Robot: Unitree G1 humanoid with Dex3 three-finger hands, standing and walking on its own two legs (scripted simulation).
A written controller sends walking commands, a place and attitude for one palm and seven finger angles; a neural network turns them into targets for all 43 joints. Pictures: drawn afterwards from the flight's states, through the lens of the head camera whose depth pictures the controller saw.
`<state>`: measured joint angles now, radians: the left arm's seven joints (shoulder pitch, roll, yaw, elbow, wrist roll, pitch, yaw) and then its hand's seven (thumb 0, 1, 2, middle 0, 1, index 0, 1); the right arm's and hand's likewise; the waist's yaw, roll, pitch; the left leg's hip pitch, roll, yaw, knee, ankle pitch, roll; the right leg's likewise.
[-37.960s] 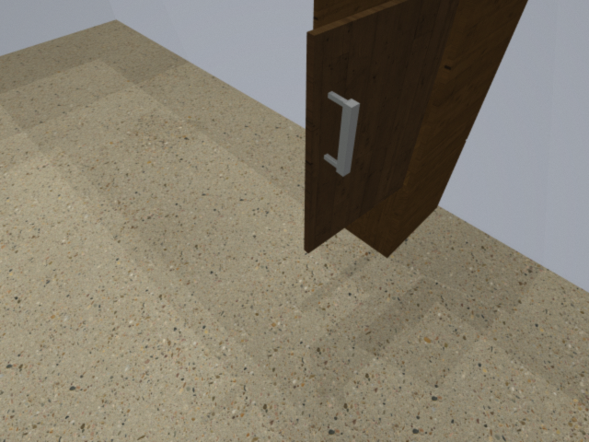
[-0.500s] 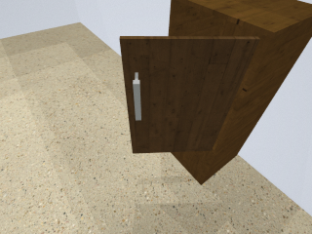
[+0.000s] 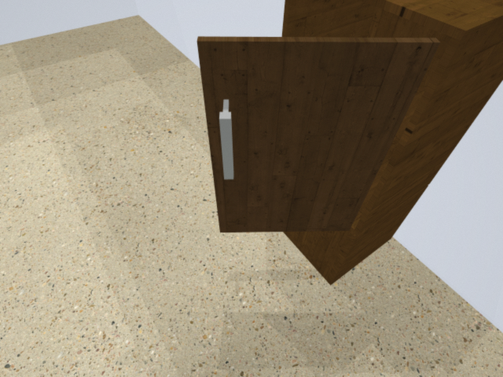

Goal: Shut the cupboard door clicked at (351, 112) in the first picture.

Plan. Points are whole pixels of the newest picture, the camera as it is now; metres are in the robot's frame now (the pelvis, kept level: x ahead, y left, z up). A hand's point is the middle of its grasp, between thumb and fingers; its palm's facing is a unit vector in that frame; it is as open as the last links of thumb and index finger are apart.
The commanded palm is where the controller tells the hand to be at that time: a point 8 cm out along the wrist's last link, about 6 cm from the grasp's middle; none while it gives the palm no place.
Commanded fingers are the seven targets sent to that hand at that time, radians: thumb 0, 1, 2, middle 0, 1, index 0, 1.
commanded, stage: look again from close up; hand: left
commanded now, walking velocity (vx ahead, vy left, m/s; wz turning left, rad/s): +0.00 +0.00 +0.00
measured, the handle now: (227, 141) +0.54 +0.07 +0.06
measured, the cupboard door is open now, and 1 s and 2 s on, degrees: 56 56 56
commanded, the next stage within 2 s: shuffle to correct the standing spot in 0.38 s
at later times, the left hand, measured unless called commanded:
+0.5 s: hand out of the picture +0.06 +0.19 -0.18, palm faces +0.00 -0.98 -0.20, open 7.3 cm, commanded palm none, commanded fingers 0.00 0.90 0.90 -0.20 -0.30 -0.20 -0.30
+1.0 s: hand out of the picture +0.01 +0.13 -0.18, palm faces +0.08 -0.98 -0.19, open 7.3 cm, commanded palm none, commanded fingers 0.00 0.90 0.90 -0.20 -0.30 -0.20 -0.30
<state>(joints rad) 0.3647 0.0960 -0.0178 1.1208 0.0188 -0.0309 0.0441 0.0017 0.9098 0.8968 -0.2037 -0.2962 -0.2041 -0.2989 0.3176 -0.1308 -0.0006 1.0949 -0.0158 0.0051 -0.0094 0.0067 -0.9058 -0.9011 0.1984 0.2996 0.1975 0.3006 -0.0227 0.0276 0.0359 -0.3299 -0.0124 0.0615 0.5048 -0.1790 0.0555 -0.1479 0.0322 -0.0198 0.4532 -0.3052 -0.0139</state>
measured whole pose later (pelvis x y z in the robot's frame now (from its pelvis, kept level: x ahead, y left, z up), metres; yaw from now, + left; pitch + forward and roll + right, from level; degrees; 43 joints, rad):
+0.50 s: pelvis +0.03 +0.01 +0.00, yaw -1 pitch +0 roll +0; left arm 0.28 0.19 -0.01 1.04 0.01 -0.02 0.04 0.00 0.91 0.90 -0.20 -0.30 -0.20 -0.30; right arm 0.21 -0.17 0.01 1.06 -0.01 -0.03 -0.02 0.01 -0.91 -0.90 0.20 0.30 0.20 0.30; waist 0.01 -0.04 0.01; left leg -0.28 -0.05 0.10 0.50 -0.24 0.08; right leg -0.11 -0.01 0.02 0.48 -0.37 0.01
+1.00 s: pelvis +0.04 -0.04 +0.00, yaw +3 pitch +1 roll +0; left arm 0.36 0.17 0.03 1.04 0.03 0.01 0.02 0.00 0.91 0.90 -0.20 -0.30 -0.20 -0.30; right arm 0.31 -0.16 -0.04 1.09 -0.02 0.04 -0.02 0.01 -0.90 -0.90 0.20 0.30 0.20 0.30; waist 0.00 -0.02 -0.01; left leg -0.40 0.02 0.05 0.79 -0.43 0.04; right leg -0.22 0.01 -0.09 0.51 -0.32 -0.04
